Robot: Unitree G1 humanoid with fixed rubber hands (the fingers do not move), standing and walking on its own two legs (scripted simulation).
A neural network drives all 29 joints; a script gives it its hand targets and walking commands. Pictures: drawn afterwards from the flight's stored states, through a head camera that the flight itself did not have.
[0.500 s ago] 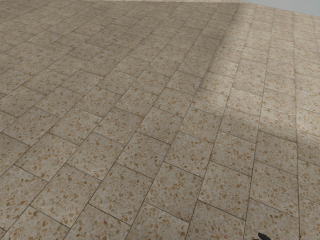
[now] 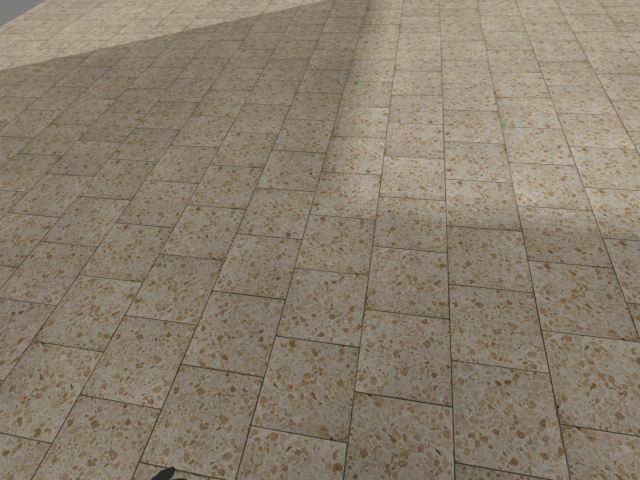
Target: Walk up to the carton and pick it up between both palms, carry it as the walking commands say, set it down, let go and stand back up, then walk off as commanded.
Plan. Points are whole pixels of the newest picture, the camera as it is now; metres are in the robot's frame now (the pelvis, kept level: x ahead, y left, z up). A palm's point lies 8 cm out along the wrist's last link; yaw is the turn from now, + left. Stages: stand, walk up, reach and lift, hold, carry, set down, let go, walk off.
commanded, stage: stand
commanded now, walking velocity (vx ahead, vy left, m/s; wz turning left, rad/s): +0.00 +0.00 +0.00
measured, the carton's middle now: out of the picture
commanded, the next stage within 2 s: none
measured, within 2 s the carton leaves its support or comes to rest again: neither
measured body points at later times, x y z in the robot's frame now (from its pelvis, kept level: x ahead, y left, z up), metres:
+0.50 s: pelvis +0.00 -0.01 +0.00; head +0.00 -0.01 +0.45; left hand +0.00 +0.23 -0.15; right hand +0.02 -0.24 -0.15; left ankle -0.01 +0.10 -0.74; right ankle +0.01 -0.11 -0.74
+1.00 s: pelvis +0.01 +0.00 +0.00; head +0.01 +0.00 +0.45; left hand -0.02 +0.21 -0.16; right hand -0.02 -0.22 -0.16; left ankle -0.01 +0.10 -0.74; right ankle +0.01 -0.11 -0.74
